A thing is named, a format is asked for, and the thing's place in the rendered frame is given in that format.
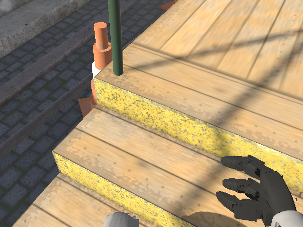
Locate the stairs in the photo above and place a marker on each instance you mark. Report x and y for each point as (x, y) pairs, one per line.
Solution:
(133, 155)

